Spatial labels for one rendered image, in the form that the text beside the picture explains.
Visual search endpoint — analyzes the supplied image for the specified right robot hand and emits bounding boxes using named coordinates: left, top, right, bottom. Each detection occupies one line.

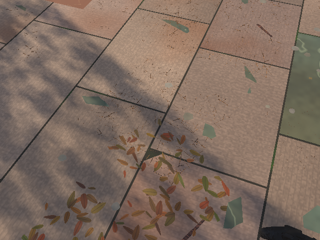
left=258, top=225, right=317, bottom=240

